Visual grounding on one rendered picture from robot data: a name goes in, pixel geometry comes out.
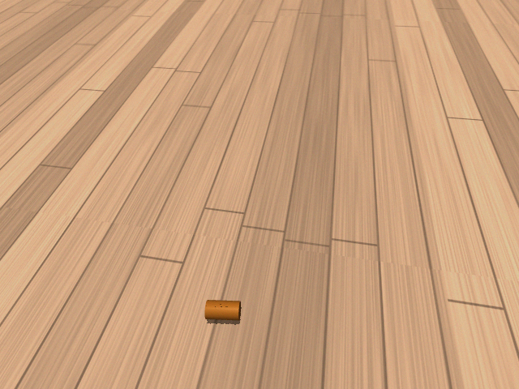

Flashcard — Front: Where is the can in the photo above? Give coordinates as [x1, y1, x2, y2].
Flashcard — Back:
[204, 300, 241, 320]

